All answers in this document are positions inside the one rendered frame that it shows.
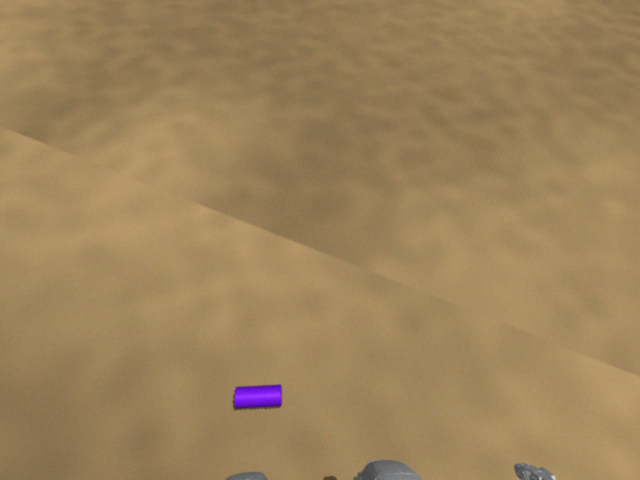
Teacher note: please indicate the can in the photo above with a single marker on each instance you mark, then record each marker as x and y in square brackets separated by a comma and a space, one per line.
[258, 396]

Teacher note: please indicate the right robot hand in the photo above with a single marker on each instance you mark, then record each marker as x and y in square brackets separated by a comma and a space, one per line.
[529, 472]

